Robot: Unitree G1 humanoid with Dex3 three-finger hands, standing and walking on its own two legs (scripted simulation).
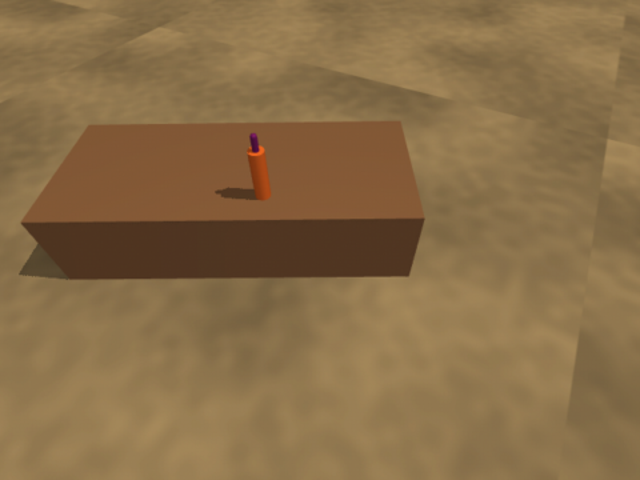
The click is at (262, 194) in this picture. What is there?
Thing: necked bottle
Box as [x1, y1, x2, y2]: [247, 133, 270, 200]
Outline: 252,133 250,135 251,146 248,148 247,153 255,195 258,199 262,200 270,196 264,149 257,144 256,135
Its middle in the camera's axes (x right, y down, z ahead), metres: -0.20 -0.24 +1.27
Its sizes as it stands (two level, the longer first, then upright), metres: 0.055 0.055 0.251
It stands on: a support 0.33 m high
